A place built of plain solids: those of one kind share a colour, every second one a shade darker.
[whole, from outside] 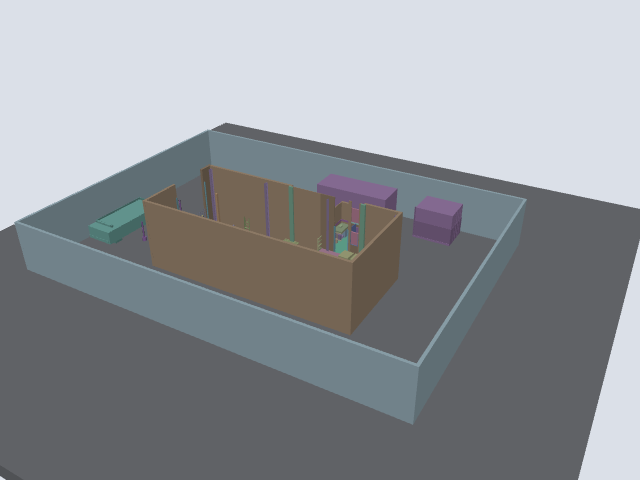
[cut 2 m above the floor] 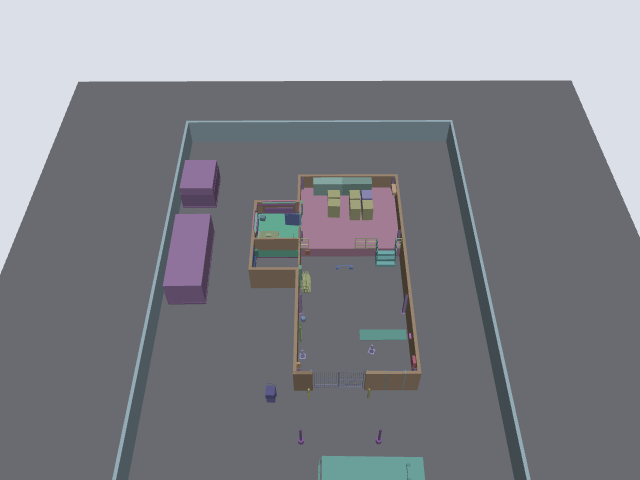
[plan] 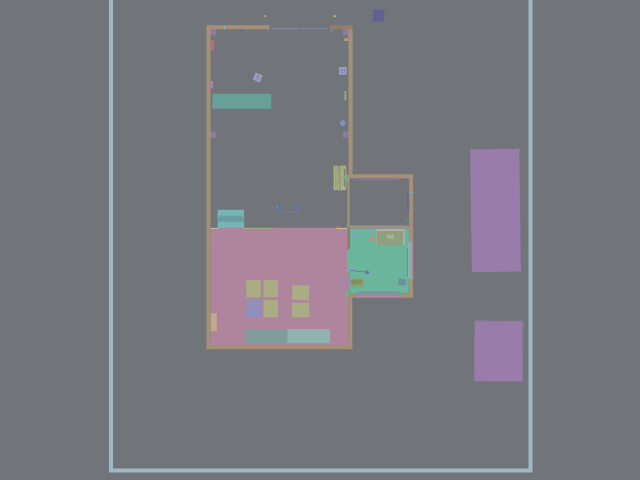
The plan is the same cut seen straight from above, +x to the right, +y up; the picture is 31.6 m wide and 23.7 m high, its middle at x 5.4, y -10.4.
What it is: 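A small parcels depot; vehicles drive in at ground level; across the end of the lane the floor is raised to lorry-floor height for loading, with steps set against it and the checker's office on the raised level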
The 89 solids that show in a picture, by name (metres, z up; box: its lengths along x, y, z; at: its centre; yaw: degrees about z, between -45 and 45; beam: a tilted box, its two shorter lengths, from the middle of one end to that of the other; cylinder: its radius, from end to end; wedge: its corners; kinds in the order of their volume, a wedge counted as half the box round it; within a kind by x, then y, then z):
{
 "beyond_container_1": {"box": [0.08, 6.06, 0.23], "at": [12.9, -8.93, 0.06], "yaw": 0.7},
 "beyond_container_2": {"box": [0.02, 3.0, 1.48], "at": [13.04, -15.88, 0.68], "yaw": -0.2},
 "beyond_container_3": {"box": [0.08, 3.0, 0.23], "at": [13.05, -15.88, 0.06], "yaw": -0.2},
 "beyond_container_4": {"box": [2.44, 0.08, 0.2], "at": [14.04, -5.93, 0.04], "yaw": 0.7},
 "beyond_container_5": {"box": [2.32, 5.99, 2.59], "at": [14.08, -8.94, 1.24], "yaw": 0.7},
 "beyond_container_6": {"box": [2.4, 6.06, 2.65], "at": [14.08, -8.94, 1.27], "yaw": 0.7},
 "beyond_container_7": {"box": [2.44, 0.037, 1.48], "at": [14.22, -17.37, 0.68], "yaw": -0.2},
 "beyond_container_8": {"box": [2.32, 2.93, 2.59], "at": [14.23, -15.9, 1.24], "yaw": -0.2},
 "beyond_container_9": {"box": [2.44, 0.08, 0.23], "at": [14.23, -14.42, 0.06], "yaw": -0.2},
 "beyond_container_10": {"box": [2.44, 0.02, 1.48], "at": [14.23, -14.41, 0.68], "yaw": -0.2},
 "beyond_container_11": {"box": [0.08, 6.06, 0.23], "at": [15.26, -8.91, 0.06], "yaw": 0.7},
 "beyond_container_12": {"box": [0.08, 3.0, 0.23], "at": [15.4, -15.89, 0.06], "yaw": -0.2},
 "yard_bound_1": {"box": [0.2, 29.46, 3.89], "at": [-4.92, -7.15, 1.9]},
 "yard_bound_2": {"box": [20.92, 0.2, 3.89], "at": [5.44, -21.78, 1.9]},
 "yard_bound_3": {"box": [20.92, 0.2, 3.89], "at": [5.44, 7.48, 1.9]},
 "yard_bound_4": {"box": [0.2, 29.46, 3.89], "at": [15.8, -7.15, 1.9]},
 "wall_1": {"box": [0.2, 16.0, 5.25], "at": [-0.1, -7.8, 2.58]},
 "wall_2": {"box": [3.11, 0.2, 5.25], "at": [1.35, 0.1, 2.58]},
 "wall_3": {"box": [7.2, 0.2, 5.25], "at": [3.4, -15.7, 2.58]},
 "wall_4": {"box": [1.11, 0.2, 5.25], "at": [6.45, 0.1, 2.58]},
 "wall_5": {"box": [0.06, 0.37, 5.25], "at": [6.77, -12.93, 2.58]},
 "wall_6": {"box": [0.06, 0.61, 1.89], "at": [6.77, -12.45, 0.9]},
 "wall_7": {"box": [0.06, 0.21, 5.25], "at": [6.77, -12.05, 2.58]},
 "wall_8": {"box": [0.06, 1.11, 5.25], "at": [6.77, -10.3, 2.58]},
 "wall_9": {"box": [0.06, 2.46, 5.25], "at": [6.77, -8.52, 2.58]},
 "wall_10": {"box": [0.06, 1.11, 2.42], "at": [6.83, -10.3, 2.03]},
 "wall_11": {"box": [0.06, 2.4, 2.45], "at": [6.83, -8.55, 1.18]},
 "wall_12": {"box": [0.2, 2.75, 5.25], "at": [6.9, -14.43, 2.58]},
 "wall_13": {"box": [0.2, 7.55, 5.25], "at": [6.9, -3.58, 2.58]},
 "wall_14": {"box": [0.36, 0.2, 3.29], "at": [6.97, -13.15, 1.59]},
 "wall_15": {"box": [2.31, 0.2, 1.99], "at": [8.3, -13.15, 0.94]},
 "wall_16": {"box": [3.0, 0.06, 3.29], "at": [8.3, -9.78, 1.59]},
 "wall_17": {"box": [3.0, 0.06, 2.45], "at": [8.3, -9.72, 1.18]},
 "wall_18": {"box": [3.2, 0.2, 2.45], "at": [8.4, -7.25, 1.18]},
 "wall_19": {"box": [0.56, 0.2, 3.29], "at": [9.72, -13.15, 1.59]},
 "wall_20": {"box": [0.2, 0.96, 3.29], "at": [9.9, -12.78, 1.59]},
 "wall_21": {"box": [0.2, 0.76, 3.29], "at": [9.9, -10.12, 1.59]},
 "wall_22": {"box": [0.2, 2.6, 2.45], "at": [9.9, -8.45, 1.18]},
 "raised_floor_bank_1": {"box": [6.8, 5.8, 0.89], "at": [3.4, -12.7, 0.4]},
 "beyond_van_1": {"box": [0.16, 1.96, 0.22], "at": [0.19, 5.81, 0.43], "yaw": -1.0},
 "beyond_van_2": {"box": [0.19, 0.62, 0.2], "at": [0.94, 5.49, 1.34], "yaw": -1.0},
 "beyond_van_3": {"box": [5.29, 2.15, 1.0], "at": [2.78, 5.67, 0.79], "yaw": -1.0},
 "beyond_van_4": {"box": [4.6, 0.041, 0.2], "at": [3.26, 6.73, 1.34], "yaw": -1.0},
 "raised_floor_office_1": {"box": [3.13, 3.43, 0.89], "at": [8.3, -11.4, 0.4]},
 "longspan_1": {"box": [2.1, 0.7, 2.15], "at": [2.75, -15.15, 1.87]},
 "longspan_2": {"box": [2.1, 0.7, 2.18], "at": [4.85, -15.15, 1.88]},
 "roll_cage_1": {"box": [0.72, 0.85, 1.7], "at": [2.12, -12.81, 1.64], "yaw": 1.9},
 "roll_cage_2": {"box": [0.72, 0.85, 1.7], "at": [2.97, -13.79, 1.64], "yaw": 0.1},
 "roll_cage_3": {"box": [0.72, 0.85, 1.7], "at": [2.97, -12.81, 1.64], "yaw": -0.3},
 "roll_cage_4": {"box": [0.85, 0.72, 1.7], "at": [4.45, -13.86, 1.64], "yaw": -0.1},
 "roll_cage_5": {"box": [0.85, 0.72, 1.7], "at": [4.45, -13.0, 1.64], "yaw": -3.1},
 "roll_cage_sacks_1": {"box": [0.72, 0.85, 1.7], "at": [2.12, -13.79, 1.64], "yaw": 0.4},
 "pier_1": {"box": [0.17, 0.34, 5.25], "at": [6.71, -13.05, 2.58]},
 "pier_2": {"box": [0.17, 0.34, 5.25], "at": [6.71, -7.35, 2.58]},
 "door_landing_1": {"box": [1.32, 0.32, 0.68], "at": [1.0, -9.66, 0.29]},
 "door_landing_2": {"box": [1.32, 0.32, 0.47], "at": [1.0, -9.36, 0.18]},
 "door_landing_3": {"box": [1.32, 0.32, 0.26], "at": [1.0, -9.06, 0.08]},
 "window_pane_1": {"box": [0.12, 0.6, 1.01], "at": [6.8, -12.45, 2.33]},
 "window_pane_2": {"box": [2.3, 0.1, 0.96], "at": [8.3, -13.2, 2.41]},
 "window_pane_3": {"box": [0.1, 1.8, 1.16], "at": [9.95, -11.4, 2.31]},
 "beyond_wheeled_bin_1": {"box": [0.48, 0.51, 1.08], "at": [8.3, 0.68, 0.48], "yaw": -2.8},
 "beyond_wheeled_bin_2": {"box": [0.53, 0.6, 0.4], "at": [8.3, 0.68, 0.82], "yaw": -2.8},
 "trench_plates_1": {"box": [2.91, 0.75, 0.08], "at": [1.54, -3.55, -0.01]},
 "radiator_1": {"box": [2.0, 0.06, 0.5], "at": [8.3, -12.98, 1.24]},
 "radiator_2": {"box": [2.0, 0.06, 0.6], "at": [8.3, -7.42, 0.45]},
 "desk_load_lived_1": {"box": [1.3, 0.72, 0.12], "at": [8.86, -10.32, 1.63]},
 "door_leaf_1": {"box": [0.99, 0.044, 2.14], "at": [7.35, -11.95, 1.86], "yaw": -5.8},
 "steel_column_1": {"box": [0.17, 0.012, 5.05], "at": [0.11, -5.2, 2.48]},
 "steel_column_2": {"box": [0.014, 0.2, 5.05], "at": [6.6, -10.4, 2.48]},
 "steel_column_3": {"box": [0.014, 0.2, 5.05], "at": [6.6, -5.2, 2.48]},
 "steel_column_4": {"box": [0.014, 0.2, 5.05], "at": [6.6, -0.14, 2.48]},
 "steel_column_5": {"box": [0.17, 0.012, 5.05], "at": [6.69, -5.2, 2.48]},
 "steel_column_6": {"box": [0.014, 0.2, 5.05], "at": [6.78, -5.2, 2.48]},
 "steel_column_7": {"box": [0.014, 0.2, 5.05], "at": [6.78, -0.14, 2.48]},
 "downpipe_1": {"box": [0.2, 0.14, 3.05], "at": [6.7, -0.51, 1.49]},
 "desk_tleg_1": {"box": [1.4, 0.8, 0.07], "at": [8.88, -10.26, 1.53]},
 "signing_shelf_1": {"box": [0.3, 0.9, 0.26], "at": [0.15, -14.46, 1.79]},
 "distribution_board_1": {"box": [0.18, 0.5, 0.7], "at": [0.09, -0.8, 1.5]},
 "box_cardboard_1": {"box": [0.35, 0.31, 0.35], "at": [9.45, -12.48, 0.97], "yaw": -10.5},
 "leaning_pallets_1": {"box": [0.1, 1.2, 0.1], "at": [6.39, -7.34, 0.75]},
 "leaning_pallets_2": {"box": [0.05, 1.21, 0.2], "at": [6.54, -7.33, 0.68]},
 "sectional_door_1": {"box": [0.06, 0.1, 4.23], "at": [5.99, -0.05, 2.06]},
 "window_1": {"box": [2.36, 0.23, 0.024], "at": [8.3, -13.11, 1.93]},
 "window_2": {"box": [0.23, 1.86, 0.024], "at": [9.86, -11.4, 1.73]},
 "low_rail_1": {"box": [2.94, 0.014, 0.15], "at": [8.33, -13.04, 0.86]},
 "low_rail_2": {"box": [2.94, 0.014, 0.15], "at": [8.33, -9.68, 0.03]},
 "low_rail_3": {"box": [2.73, 0.024, 0.16], "at": [8.43, -13.04, 1.74]},
 "cone_1": {"box": [0.38, 0.38, 0.1], "at": [6.53, -2.05, 0.0]},
 "coat_stand_1": {"cylinder": 0.19, "from": [7.21, -10.24, 0.84], "to": [7.21, -10.24, 0.87]}
}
